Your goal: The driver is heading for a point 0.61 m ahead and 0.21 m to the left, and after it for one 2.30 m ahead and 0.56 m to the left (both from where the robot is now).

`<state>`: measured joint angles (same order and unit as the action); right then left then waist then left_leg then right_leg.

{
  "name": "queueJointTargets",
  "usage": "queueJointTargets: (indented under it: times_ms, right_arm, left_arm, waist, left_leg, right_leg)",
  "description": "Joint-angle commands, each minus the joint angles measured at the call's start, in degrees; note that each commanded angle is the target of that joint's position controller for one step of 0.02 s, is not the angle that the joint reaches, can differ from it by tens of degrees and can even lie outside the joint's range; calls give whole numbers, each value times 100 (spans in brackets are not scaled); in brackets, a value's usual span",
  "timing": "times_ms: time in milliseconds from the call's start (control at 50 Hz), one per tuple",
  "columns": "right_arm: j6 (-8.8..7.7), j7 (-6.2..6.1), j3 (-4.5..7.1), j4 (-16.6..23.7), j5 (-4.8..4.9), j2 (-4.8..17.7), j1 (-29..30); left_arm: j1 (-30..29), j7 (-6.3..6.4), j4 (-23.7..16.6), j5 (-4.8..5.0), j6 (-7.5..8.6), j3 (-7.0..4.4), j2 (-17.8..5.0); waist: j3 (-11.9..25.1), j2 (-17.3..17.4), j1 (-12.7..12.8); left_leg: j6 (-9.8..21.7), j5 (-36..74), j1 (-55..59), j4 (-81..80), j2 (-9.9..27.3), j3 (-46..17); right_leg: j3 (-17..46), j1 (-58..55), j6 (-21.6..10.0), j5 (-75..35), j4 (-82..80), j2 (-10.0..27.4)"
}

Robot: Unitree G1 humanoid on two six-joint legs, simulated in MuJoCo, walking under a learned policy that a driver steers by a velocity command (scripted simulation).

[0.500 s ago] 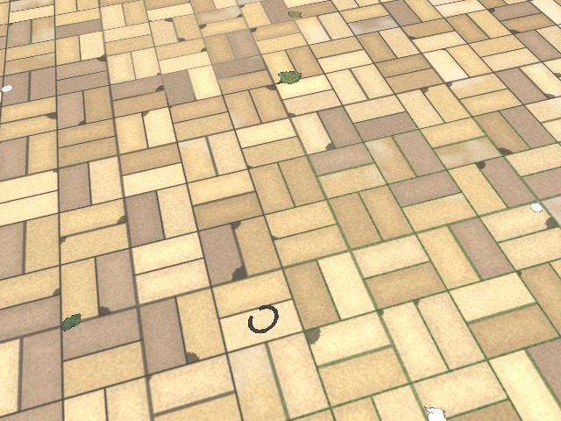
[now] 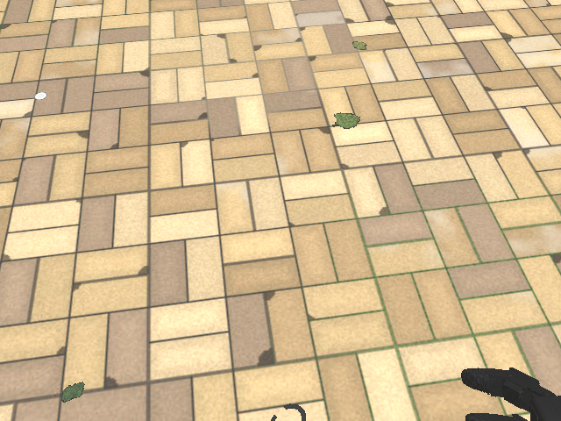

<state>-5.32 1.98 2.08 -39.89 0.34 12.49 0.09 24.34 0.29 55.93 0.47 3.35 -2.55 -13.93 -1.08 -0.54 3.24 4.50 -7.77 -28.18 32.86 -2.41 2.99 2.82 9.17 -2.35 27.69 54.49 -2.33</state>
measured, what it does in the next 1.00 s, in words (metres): walks ahead, turning left: right foot, then left foot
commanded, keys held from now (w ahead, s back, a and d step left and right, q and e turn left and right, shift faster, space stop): w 0.14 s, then w+q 0.86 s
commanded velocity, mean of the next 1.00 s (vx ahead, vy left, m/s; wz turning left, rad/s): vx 0.50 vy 0.00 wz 0.38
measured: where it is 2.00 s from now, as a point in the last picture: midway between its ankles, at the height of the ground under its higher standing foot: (203, 232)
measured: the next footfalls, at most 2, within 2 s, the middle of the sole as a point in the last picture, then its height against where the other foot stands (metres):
right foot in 0.44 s outside the picture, level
left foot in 0.96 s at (232, 361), level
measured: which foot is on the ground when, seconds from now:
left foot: down 0.00-0.44, up 0.46-0.94, down 0.96-1.00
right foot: up 0.00-0.42, down 0.44-0.96, up 0.98-1.00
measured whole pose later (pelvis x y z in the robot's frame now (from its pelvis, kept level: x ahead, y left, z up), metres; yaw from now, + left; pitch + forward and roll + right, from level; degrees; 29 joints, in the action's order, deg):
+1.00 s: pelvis +0.50 +0.05 -0.01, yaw +26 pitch +1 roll -2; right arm -1.3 2.4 4.5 -37.7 1.5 16.4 -3.9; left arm 16.6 0.7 53.1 0.3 3.0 -4.4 -17.1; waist -4.0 0.6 2.9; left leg 6.0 -9.2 -29.2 37.7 -0.8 3.1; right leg -9.1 4.0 2.7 27.9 47.8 5.8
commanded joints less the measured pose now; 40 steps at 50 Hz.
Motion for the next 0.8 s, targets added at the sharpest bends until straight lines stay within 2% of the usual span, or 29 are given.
queueJointTargets:
  times_ms: [20,40,60,100,140,180,220,260,300,340,380,400,420,440,460,480,500,520,540,560,600,660,740,800]
  right_arm:
    - [95,-113,317,-193,43,926,-1608]
    - [70,-79,269,-180,-18,795,-1233]
    - [23,-49,231,-165,-76,654,-1013]
    - [-37,-10,239,-227,-59,636,-950]
    - [-67,-57,277,-346,-56,796,-1079]
    - [-51,-125,312,-472,-21,928,-1366]
    - [-8,-182,335,-572,21,1003,-1575]
    - [19,-222,359,-689,60,1095,-1814]
    - [43,-232,367,-808,106,1126,-2078]
    - [80,-243,377,-871,137,1147,-2207]
    - [121,-275,408,-888,137,1226,-2188]
    - [149,-285,415,-884,128,1237,-2134]
    - [160,-289,371,-869,109,1117,-2115]
    - [143,-269,256,-761,55,801,-2031]
    - [62,-267,112,-594,107,301,-2577]
    - [14,-283,159,-567,194,584,-2588]
    - [21,-295,303,-516,254,1082,-2249]
    - [61,-313,325,-468,235,1077,-1979]
    - [100,-322,340,-432,176,1004,-1839]
    - [161,-311,368,-414,150,915,-1824]
    - [273,-266,347,-349,163,684,-1812]
    - [367,-232,337,-168,130,602,-1553]
    - [347,-105,276,41,117,535,-967]
    - [340,8,217,281,101,498,-337]
  left_arm:
    - [-600,-53,-703,173,290,-193,-954]
    - [-817,-18,-754,112,242,-208,-842]
    - [-725,24,-715,36,162,-241,-758]
    - [-427,39,-622,3,35,-190,-424]
    - [-680,60,-721,-24,-6,-204,-425]
    - [-1268,69,-930,-79,34,-213,-475]
    - [-1728,40,-1061,-94,96,-185,-397]
    - [-2151,-9,-1159,-68,141,-141,-316]
    - [-2504,-59,-1261,-19,167,-119,-336]
    - [-2776,-110,-1377,18,214,-124,-458]
    - [-2693,-138,-1397,52,289,-173,-660]
    - [-2441,-136,-1335,58,321,-209,-750]
    - [-1885,-105,-1172,41,344,-293,-913]
    - [-978,-58,-1009,-58,387,-401,-1237]
    - [-240,-19,-869,-106,324,-565,-1796]
    - [-128,-54,-814,-71,279,-477,-1448]
    - [-496,-61,-902,-52,276,-347,-1024]
    - [-875,-62,-961,-62,267,-278,-825]
    - [-1203,-74,-952,-64,263,-223,-643]
    - [-1389,-73,-937,-95,277,-186,-531]
    - [-1489,-72,-866,-106,311,-215,-559]
    - [-1364,-35,-733,-115,342,-289,-746]
    - [-1285,20,-649,-99,288,-329,-931]
    - [-1025,44,-580,-40,227,-370,-1098]
  waist:
    - [885,522,-907]
    - [345,163,-648]
    - [196,242,-399]
    - [209,451,-172]
    - [114,487,-154]
    - [-20,375,-289]
    - [-77,358,-408]
    - [-102,384,-548]
    - [-125,418,-669]
    - [-160,455,-709]
    - [-82,577,-561]
    - [7,647,-396]
    - [277,628,-132]
    - [981,318,266]
    - [1929,-1074,261]
    - [2107,-1575,291]
    - [1330,-1036,280]
    - [872,-735,150]
    - [500,-582,14]
    - [297,-700,-141]
    - [133,-682,-259]
    - [8,-399,-281]
    - [-156,-323,-136]
    - [-338,-213,80]
  left_leg:
    - [1264,-491,3892,-1556,2096,-3163]
    - [1119,-179,2794,-1843,1861,-2650]
    - [982,79,2150,-2045,1647,-2264]
    - [979,219,1514,-2366,1473,-1838]
    - [1019,330,1355,-2571,1437,-1539]
    - [975,453,1435,-2630,1361,-1447]
    - [830,548,1450,-2565,1186,-1234]
    - [745,547,1404,-2456,1093,-1113]
    - [741,360,1536,-2326,1168,-1229]
    - [705,166,1818,-2073,1296,-1480]
    - [606,31,2047,-1756,1444,-1794]
    - [533,146,2067,-1509,1430,-1856]
    - [403,468,1925,-996,1218,-1779]
    - [205,300,1290,350,825,-1492]
    - [-244,-1242,-722,2414,21,-647]
    - [-290,-2619,-1532,3508,123,-983]
    - [-245,-2231,-1828,3910,409,-1150]
    - [-246,-1785,-1739,3897,629,-1005]
    - [-271,-1419,-1587,3656,771,-960]
    - [-274,-1159,-1360,3459,925,-973]
    - [-310,-874,-1105,3284,1021,-882]
    - [-410,-339,-1336,2818,1056,-889]
    - [-402,703,-1153,1553,991,-632]
    - [-319,885,-1074,871,905,-331]
  right_leg:
    - [236,3628,20,-224,2006,527]
    - [156,3294,38,-573,1565,703]
    - [187,2858,53,-801,1207,868]
    - [133,2299,108,-1022,860,941]
    - [95,2479,195,-1489,431,1003]
    - [94,2742,276,-2218,-307,1008]
    - [58,2618,334,-2874,-1170,869]
    - [-16,2260,401,-3309,-1844,670]
    - [-26,2069,448,-3373,-2182,543]
    - [50,1992,427,-3100,-2523,488]
    - [115,1651,336,-2668,-2790,464]
    - [50,1277,258,-2445,-2918,435]
    - [-17,469,111,-2290,-3058,427]
    - [496,-965,-213,-2296,-2862,1034]
    - [2474,-3164,-995,-1623,-3035,2419]
    - [3699,-3175,-1239,-775,-3561,2750]
    - [3006,-2500,-994,-543,-3696,2522]
    - [2284,-1808,-809,-870,-3820,2288]
    - [1770,-1203,-740,-1275,-4029,2061]
    - [1348,-784,-675,-1607,-4205,1907]
    - [775,-360,-702,-2127,-4481,1789]
    - [172,-366,-803,-2826,-4648,1825]
    - [-630,-435,-692,-3111,-4737,1677]
    - [-955,-723,-628,-3131,-4705,1763]
Over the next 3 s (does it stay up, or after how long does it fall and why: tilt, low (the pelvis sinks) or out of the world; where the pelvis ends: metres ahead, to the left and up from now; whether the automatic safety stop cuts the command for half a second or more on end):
stays up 1.53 0.40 0.00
